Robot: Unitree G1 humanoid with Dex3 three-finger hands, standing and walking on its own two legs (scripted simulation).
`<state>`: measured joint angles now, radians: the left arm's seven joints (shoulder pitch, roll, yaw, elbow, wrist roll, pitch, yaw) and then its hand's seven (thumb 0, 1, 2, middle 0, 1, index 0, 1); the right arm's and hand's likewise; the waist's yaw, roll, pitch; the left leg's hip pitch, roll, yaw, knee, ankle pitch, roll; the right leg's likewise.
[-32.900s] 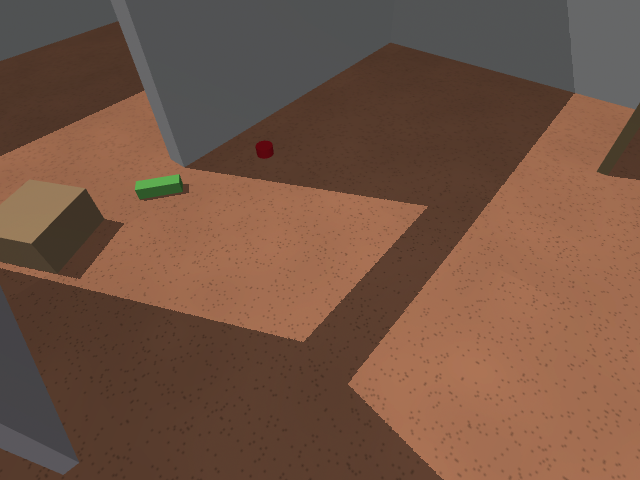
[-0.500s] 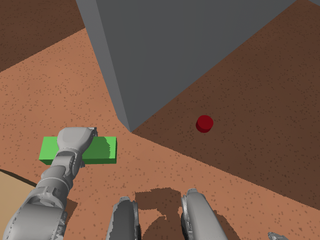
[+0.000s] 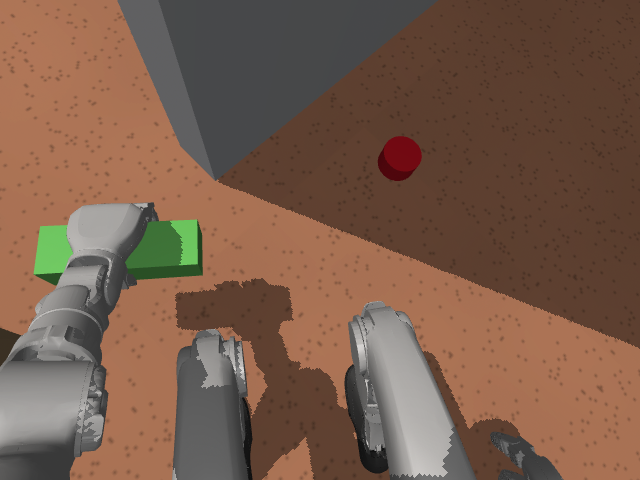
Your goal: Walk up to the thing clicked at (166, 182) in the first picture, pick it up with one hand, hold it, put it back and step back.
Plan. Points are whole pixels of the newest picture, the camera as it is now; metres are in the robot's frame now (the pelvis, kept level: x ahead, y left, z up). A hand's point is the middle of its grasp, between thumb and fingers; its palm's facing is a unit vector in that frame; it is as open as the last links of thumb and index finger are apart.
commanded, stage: crouch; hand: left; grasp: from above
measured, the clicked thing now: (126, 252) +0.44 +0.23 -0.20
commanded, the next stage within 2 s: lower in 0.76 s
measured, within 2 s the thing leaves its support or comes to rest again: rests again in 2.00 s
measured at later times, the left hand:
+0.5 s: hand (136, 257) +0.45 +0.24 -0.25, palm faces -0.48 +0.01 -0.88, open 9.9 cm
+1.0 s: hand (143, 256) +0.46 +0.24 -0.30, palm faces -0.49 +0.01 -0.87, open 9.8 cm
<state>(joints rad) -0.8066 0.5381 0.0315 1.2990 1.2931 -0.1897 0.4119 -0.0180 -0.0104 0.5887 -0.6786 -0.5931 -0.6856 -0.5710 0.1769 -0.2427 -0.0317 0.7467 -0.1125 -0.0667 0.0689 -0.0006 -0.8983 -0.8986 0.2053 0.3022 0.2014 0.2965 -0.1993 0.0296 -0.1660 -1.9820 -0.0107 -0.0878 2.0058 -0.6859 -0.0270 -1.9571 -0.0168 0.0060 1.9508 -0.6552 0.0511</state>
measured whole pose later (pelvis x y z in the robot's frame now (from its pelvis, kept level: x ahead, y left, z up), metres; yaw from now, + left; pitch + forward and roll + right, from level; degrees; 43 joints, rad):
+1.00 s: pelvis -0.01 +0.00 -0.12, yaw -3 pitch +35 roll -6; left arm -0.99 0.72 0.09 1.55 1.33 -0.23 0.45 -0.02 0.03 0.48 -0.73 -0.50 -0.74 -0.47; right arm 0.17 -0.28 0.05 0.76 -0.16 -0.08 0.15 0.00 -0.91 -0.90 0.20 0.30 0.20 0.30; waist -0.28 0.00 -0.05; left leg -2.29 -0.02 -0.14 2.38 -0.71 -0.04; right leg -2.26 0.02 -0.01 2.30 -0.66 0.06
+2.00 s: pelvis -0.01 +0.01 -0.16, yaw -8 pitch +30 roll -12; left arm -1.00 0.88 0.17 1.67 1.38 -0.25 0.61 -0.03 0.07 0.36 -0.79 -0.42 -0.79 -0.42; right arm 0.11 -0.32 0.16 0.74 -0.25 -0.16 0.24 0.00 -0.90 -0.90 0.20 0.30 0.20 0.30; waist -0.36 -0.08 0.10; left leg -2.36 -0.02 -0.22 2.57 -0.75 -0.03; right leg -2.29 0.05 -0.07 2.41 -0.66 0.08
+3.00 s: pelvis -0.01 +0.02 -0.16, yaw -11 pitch +28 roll -14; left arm -1.06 0.97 0.13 1.78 1.37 -0.24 0.66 0.00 -0.23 0.77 -0.34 -0.75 -0.33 -0.76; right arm 0.09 -0.35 0.24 0.71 -0.29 -0.24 0.29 0.00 -0.90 -0.90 0.20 0.30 0.20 0.30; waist -0.39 -0.10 0.14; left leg -2.34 -0.02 -0.26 2.58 -0.75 -0.02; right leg -2.25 0.05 -0.11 2.38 -0.64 0.07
